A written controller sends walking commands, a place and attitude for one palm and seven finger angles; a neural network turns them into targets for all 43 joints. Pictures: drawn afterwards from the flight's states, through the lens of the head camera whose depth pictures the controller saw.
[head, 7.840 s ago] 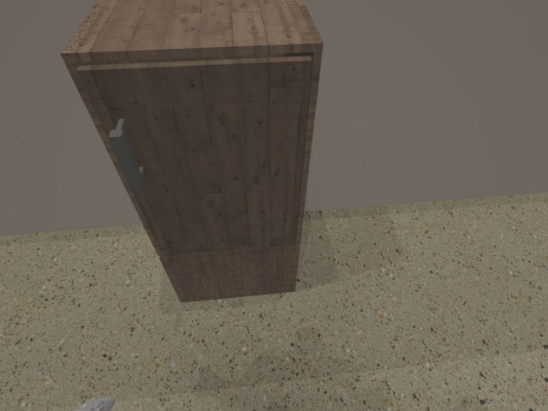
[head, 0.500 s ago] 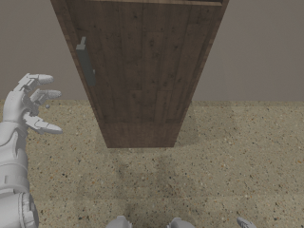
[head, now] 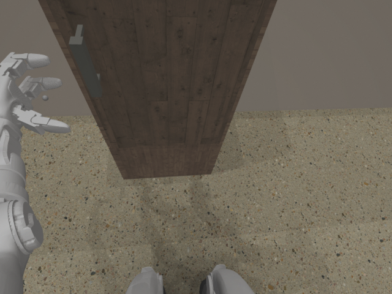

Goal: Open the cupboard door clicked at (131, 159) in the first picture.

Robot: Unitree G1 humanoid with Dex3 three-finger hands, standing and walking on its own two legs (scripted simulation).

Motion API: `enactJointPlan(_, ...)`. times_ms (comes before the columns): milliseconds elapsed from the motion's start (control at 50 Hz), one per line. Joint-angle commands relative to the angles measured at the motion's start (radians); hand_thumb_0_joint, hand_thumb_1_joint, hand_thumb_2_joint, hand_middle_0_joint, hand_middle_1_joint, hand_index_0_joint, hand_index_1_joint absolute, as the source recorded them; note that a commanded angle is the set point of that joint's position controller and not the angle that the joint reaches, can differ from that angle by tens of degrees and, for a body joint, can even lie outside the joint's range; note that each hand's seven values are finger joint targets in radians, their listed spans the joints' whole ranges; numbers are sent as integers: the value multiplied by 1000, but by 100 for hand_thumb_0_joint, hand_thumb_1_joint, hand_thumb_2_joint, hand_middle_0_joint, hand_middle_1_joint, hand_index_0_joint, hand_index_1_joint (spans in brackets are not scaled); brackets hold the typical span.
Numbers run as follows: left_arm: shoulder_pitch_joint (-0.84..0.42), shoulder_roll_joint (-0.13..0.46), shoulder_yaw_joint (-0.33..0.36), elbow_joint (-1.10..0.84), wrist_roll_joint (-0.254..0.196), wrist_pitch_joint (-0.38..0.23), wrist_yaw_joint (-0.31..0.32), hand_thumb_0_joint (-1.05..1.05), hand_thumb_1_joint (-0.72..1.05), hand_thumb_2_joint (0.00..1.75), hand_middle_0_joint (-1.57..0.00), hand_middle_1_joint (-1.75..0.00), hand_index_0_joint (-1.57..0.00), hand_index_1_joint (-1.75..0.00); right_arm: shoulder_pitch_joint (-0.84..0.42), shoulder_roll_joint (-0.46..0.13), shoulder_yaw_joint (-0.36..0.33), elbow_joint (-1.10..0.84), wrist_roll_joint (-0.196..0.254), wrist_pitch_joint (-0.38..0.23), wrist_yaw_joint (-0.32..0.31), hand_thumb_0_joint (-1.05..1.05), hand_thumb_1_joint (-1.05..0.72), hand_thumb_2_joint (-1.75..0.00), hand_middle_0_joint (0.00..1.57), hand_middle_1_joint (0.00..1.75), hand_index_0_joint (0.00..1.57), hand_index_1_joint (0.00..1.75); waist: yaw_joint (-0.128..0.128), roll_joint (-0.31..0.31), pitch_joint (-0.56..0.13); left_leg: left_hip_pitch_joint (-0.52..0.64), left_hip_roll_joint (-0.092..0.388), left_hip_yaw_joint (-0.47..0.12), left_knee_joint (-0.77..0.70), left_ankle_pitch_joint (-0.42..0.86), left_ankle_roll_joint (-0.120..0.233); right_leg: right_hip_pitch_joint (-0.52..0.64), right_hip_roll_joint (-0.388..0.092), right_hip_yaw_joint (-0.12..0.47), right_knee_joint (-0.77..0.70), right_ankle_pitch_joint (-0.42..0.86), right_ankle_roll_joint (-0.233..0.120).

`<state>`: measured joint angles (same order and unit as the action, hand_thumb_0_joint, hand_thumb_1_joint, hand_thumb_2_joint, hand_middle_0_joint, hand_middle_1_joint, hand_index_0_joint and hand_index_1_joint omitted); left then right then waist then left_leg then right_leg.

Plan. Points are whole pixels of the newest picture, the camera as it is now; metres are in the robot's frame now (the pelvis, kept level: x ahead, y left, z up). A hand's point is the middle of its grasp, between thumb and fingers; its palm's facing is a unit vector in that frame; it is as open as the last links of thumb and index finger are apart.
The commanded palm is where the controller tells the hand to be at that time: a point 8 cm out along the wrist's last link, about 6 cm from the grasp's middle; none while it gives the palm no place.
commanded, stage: move the hooked fingers beside the handle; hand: left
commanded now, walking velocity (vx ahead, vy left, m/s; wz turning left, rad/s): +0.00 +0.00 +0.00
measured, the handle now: (89, 63) +0.58 +0.21 +0.08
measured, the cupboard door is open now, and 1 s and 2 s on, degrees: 0 0 0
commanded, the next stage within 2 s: slide the fingers in behind the handle in 1.30 s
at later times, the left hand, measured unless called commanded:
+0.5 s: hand (52, 78) +0.53 +0.27 +0.08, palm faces +0.02 -1.00 -0.02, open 14.0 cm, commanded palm +0.50 +0.31 +0.08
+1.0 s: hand (52, 88) +0.50 +0.26 +0.08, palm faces +0.03 -1.00 -0.02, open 14.0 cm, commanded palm +0.49 +0.30 +0.08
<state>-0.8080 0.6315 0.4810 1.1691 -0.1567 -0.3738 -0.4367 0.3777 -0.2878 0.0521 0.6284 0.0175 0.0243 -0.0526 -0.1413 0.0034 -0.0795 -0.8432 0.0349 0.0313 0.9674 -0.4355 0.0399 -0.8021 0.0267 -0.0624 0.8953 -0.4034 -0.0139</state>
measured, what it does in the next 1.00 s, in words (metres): stands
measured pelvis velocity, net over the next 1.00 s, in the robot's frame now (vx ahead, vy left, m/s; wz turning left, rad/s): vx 0.01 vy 0.00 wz -0.01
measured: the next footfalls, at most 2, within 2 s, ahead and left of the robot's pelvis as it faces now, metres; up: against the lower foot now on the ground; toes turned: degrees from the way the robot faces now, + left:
none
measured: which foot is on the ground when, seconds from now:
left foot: down 0.00-1.00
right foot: down 0.00-1.00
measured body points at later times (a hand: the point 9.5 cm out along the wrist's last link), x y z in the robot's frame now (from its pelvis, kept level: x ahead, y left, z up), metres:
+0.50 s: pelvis +0.01 +0.00 -0.01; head +0.16 +0.03 +0.42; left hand +0.52 +0.32 +0.08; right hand -0.02 -0.27 -0.10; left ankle +0.01 +0.09 -0.68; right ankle +0.01 -0.12 -0.68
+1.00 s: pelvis +0.01 +0.00 +0.00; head +0.14 +0.03 +0.43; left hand +0.49 +0.31 +0.09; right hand +0.03 -0.27 -0.10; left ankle +0.01 +0.09 -0.68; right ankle +0.01 -0.12 -0.68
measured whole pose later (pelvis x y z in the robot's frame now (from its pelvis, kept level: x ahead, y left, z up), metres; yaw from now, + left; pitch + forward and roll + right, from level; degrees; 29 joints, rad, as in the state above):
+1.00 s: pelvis +0.01 +0.00 +0.00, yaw +0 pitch +20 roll -4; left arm -0.87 0.68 0.48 1.22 -0.12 -0.35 -0.42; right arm 0.38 -0.28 0.06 0.58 0.01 0.10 -0.03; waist -0.17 0.01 -0.09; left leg -0.88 0.05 0.02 0.99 -0.46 0.04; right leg -0.83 0.04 -0.07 0.89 -0.41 -0.01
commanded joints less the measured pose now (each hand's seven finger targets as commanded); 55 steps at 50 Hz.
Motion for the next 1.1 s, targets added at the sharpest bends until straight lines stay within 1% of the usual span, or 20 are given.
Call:
enactJointPlan(0,-451,365,48,-134,9,-33,0,0,-50,30,-30,-120,-30,-120,150,-197,-67,-66,-3,-12,-17,0,-90,-90,20,30,20,30,-15,124,-394,264,-7,-86,-106,307,-4,114,19,42,-92,227,-3)
enactJointPlan(40,-466,413,70,-153,21,-39,-1,0,-50,30,-30,-120,-30,-120,164,-199,-67,-70,-7,-6,-17,0,-90,-90,20,30,20,30,-5,166,-432,276,-7,-84,-91,345,-4,124,21,47,-80,255,-8)
enactJointPlan(80,-485,416,67,-159,25,-47,0,0,-50,30,-30,-120,-30,-120,175,-198,-67,-68,-9,3,-14,0,-90,-90,20,30,20,30,-16,180,-469,308,-3,-86,-81,380,-6,105,25,45,-77,269,-4)
enactJointPlan(140,-543,417,64,-133,13,-49,-8,0,-50,30,-30,-120,-30,-120,185,-201,-64,-58,-11,9,-14,0,-90,-90,20,30,20,30,-44,163,-442,282,1,-87,-68,366,-1,94,29,47,-80,267,-2)
enactJointPlan(160,-529,463,96,-120,17,-45,-11,0,-50,30,-30,-120,-30,-120,194,-208,-64,-62,-13,12,-14,0,-90,-90,20,30,20,30,-29,173,-467,272,0,-85,-66,370,-2,112,29,51,-78,272,-2)
enactJointPlan(300,-578,470,50,-66,53,5,-24,0,-50,30,-30,-120,-30,-120,231,-209,-56,-61,-15,37,-12,0,-90,-90,20,30,20,30,-66,186,-461,253,4,-87,-44,400,5,73,31,47,-71,298,4)
enactJointPlan(360,-520,507,104,-129,46,-12,-26,0,-50,30,-30,-120,-30,-120,248,-212,-64,-70,-25,46,-5,0,-90,-90,20,30,20,30,-25,252,-568,352,11,-95,-40,530,-9,86,35,36,-52,360,-5)
enactJointPlan(380,-491,488,102,-142,40,-15,-28,0,-50,30,-30,-120,-30,-120,249,-208,-66,-76,-26,49,1,0,-90,-90,20,30,20,30,-18,264,-583,380,13,-98,-39,569,-14,82,38,31,-51,373,-6)
enactJointPlan(440,-475,454,99,-159,20,-17,-27,0,-50,30,-30,-120,-30,-120,249,-205,-70,-78,-27,57,9,0,-90,-90,20,30,20,30,-27,224,-554,377,15,-95,-36,581,-7,80,44,28,-57,392,-5)
enactJointPlan(480,-453,476,124,-172,21,-11,-21,0,-50,30,-30,-120,-30,-120,247,-207,-76,-83,-25,62,11,0,-90,-90,20,30,20,30,-14,207,-554,366,14,-94,-47,579,-8,111,46,28,-63,399,-3)
enactJointPlan(520,-459,438,98,-201,20,-13,-14,0,-50,30,-30,-120,-30,-120,241,-199,-75,-83,-22,66,14,0,-90,-90,20,30,20,30,-20,210,-531,371,13,-88,-53,567,-5,107,46,26,-71,397,0)
enactJointPlan(560,-447,420,91,-239,24,-23,-4,0,-50,30,-30,-120,-30,-120,244,-196,-78,-83,-24,72,17,0,-90,-90,20,30,20,30,-12,260,-541,447,21,-101,-54,645,-16,65,49,18,-70,386,-5)
enactJointPlan(620,-442,386,78,-216,17,-24,11,0,-50,30,-30,-120,-30,-120,234,-194,-80,-75,-23,73,18,0,-90,-90,20,30,20,30,-29,195,-483,409,19,-96,-59,582,-10,67,49,19,-84,365,-1)
enactJointPlan(680,-430,400,89,-190,18,-23,13,0,-50,30,-30,-120,-30,-120,230,-195,-80,-76,-22,71,15,0,-90,-90,20,30,20,30,-21,194,-471,386,14,-93,-65,582,-10,97,47,22,-80,386,-4)
enactJointPlan(700,-417,361,59,-188,19,-21,11,0,-50,30,-30,-120,-30,-120,224,-190,-77,-81,-19,72,18,0,-90,-90,20,30,20,30,-23,209,-470,398,12,-90,-66,577,-11,82,46,22,-82,376,-3)
enactJointPlan(780,-424,316,26,-223,14,-39,9,0,-50,30,-30,-120,-30,-120,213,-185,-79,-79,-19,74,20,0,-90,-90,20,30,20,30,-22,223,-481,459,19,-100,-64,622,-20,53,47,18,-84,365,-3)
enactJointPlan(920,-473,334,25,-133,18,-28,23,0,-50,30,-30,-120,-30,-120,188,-192,-70,-82,-12,68,9,0,-90,-90,20,30,20,30,-45,135,-383,306,3,-90,-78,407,-5,72,38,27,-88,292,-2)
enactJointPlan(980,-537,350,23,-200,33,-62,36,0,-50,30,-30,-120,-30,-120,189,-189,-69,-76,-18,61,6,0,-90,-90,20,30,20,30,-38,227,-457,390,7,-104,-67,463,-17,40,35,26,-74,292,-8)
enactJointPlan(1020,-549,327,12,-207,29,-75,41,0,-50,30,-30,-120,-30,-120,187,-186,-69,-71,-20,58,8,0,-90,-90,20,30,20,30,-44,216,-478,401,7,-105,-61,449,-17,38,37,27,-76,280,-6)
enactJointPlan(1080,-529,397,67,-152,22,-66,37,0,-50,30,-30,-120,-30,-120,185,-197,-69,-67,-18,52,3,0,-90,-90,20,30,20,30,-40,171,-484,331,3,-97,-57,406,-9,92,36,38,-77,287,-4)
